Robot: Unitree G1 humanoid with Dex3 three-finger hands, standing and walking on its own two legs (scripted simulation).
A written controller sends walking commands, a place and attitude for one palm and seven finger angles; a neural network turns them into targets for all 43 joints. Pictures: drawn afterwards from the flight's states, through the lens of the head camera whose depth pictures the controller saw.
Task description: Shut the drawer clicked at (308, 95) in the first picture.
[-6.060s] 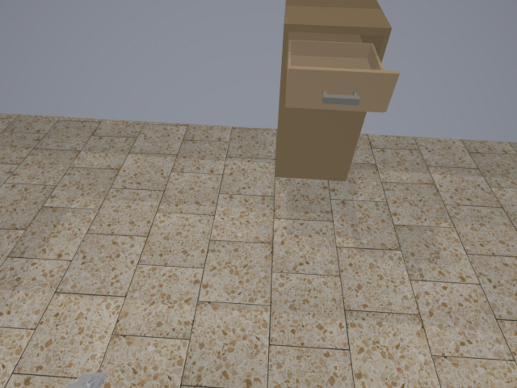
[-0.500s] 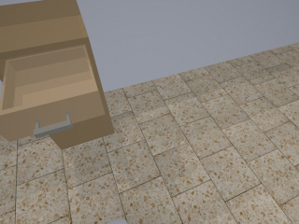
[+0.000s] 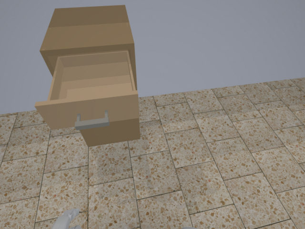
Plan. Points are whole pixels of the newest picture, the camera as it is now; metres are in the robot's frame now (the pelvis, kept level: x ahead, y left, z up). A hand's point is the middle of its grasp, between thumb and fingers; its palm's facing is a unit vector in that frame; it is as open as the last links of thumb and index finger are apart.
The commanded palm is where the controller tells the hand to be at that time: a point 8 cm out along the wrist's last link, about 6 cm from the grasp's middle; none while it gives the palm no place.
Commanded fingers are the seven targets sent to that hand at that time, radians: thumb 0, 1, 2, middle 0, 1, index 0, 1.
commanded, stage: turn to face it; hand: left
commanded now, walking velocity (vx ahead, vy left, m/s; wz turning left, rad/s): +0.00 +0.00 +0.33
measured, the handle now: (92, 119) +0.49 +0.23 -0.07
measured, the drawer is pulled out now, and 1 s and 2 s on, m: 0.29 0.29 0.29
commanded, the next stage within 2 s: take the last steps up to it in 0.20 s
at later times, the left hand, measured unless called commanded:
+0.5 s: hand out of the picture -0.06 +0.17 -0.17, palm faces +0.28 -0.94 -0.21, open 7.4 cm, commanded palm none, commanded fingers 0.00 0.90 0.90 -0.20 -0.30 -0.20 -0.30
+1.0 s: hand out of the picture +0.13 +0.22 -0.18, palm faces +0.16 -0.97 -0.16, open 7.4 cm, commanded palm none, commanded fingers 0.00 0.90 0.90 -0.20 -0.30 -0.20 -0.30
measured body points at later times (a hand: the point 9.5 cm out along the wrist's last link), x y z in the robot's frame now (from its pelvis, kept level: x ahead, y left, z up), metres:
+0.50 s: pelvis -0.02 -0.01 +0.00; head -0.02 -0.01 +0.45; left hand -0.08 +0.22 -0.15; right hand +0.08 -0.25 -0.15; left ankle -0.08 +0.12 -0.71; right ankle +0.00 -0.13 -0.74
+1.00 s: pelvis +0.09 +0.03 -0.01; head +0.12 +0.05 +0.44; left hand +0.12 +0.27 -0.17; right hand +0.00 -0.18 -0.15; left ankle -0.07 +0.11 -0.74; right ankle +0.23 -0.06 -0.69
